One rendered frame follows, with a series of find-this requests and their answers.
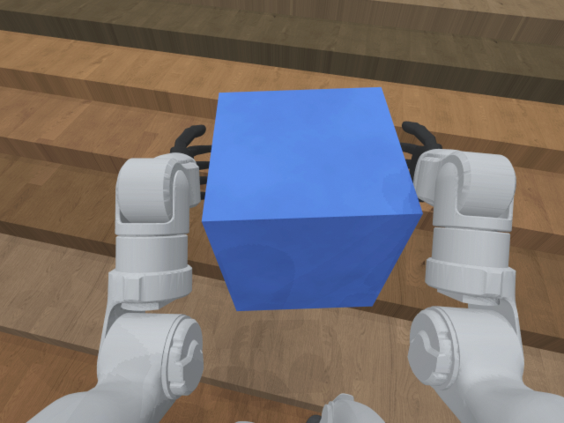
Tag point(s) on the left robot forearm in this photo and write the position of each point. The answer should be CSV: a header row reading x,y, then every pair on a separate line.
x,y
152,201

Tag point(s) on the right robot thigh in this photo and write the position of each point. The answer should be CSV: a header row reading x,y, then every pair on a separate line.
x,y
347,411

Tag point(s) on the carton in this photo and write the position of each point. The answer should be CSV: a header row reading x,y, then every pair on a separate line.
x,y
309,201

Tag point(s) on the robot right shin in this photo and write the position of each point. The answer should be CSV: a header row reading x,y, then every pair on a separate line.
x,y
342,396

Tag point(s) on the robot right upper arm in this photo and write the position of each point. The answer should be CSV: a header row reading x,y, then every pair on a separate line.
x,y
473,360

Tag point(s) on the robot left upper arm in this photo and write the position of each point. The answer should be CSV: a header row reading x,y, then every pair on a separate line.
x,y
147,361

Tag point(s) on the right robot hand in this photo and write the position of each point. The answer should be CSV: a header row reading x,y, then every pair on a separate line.
x,y
425,137

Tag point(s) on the left robot hand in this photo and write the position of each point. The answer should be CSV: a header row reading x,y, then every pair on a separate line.
x,y
184,140

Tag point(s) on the right robot forearm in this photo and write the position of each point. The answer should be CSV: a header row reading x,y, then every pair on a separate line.
x,y
473,197

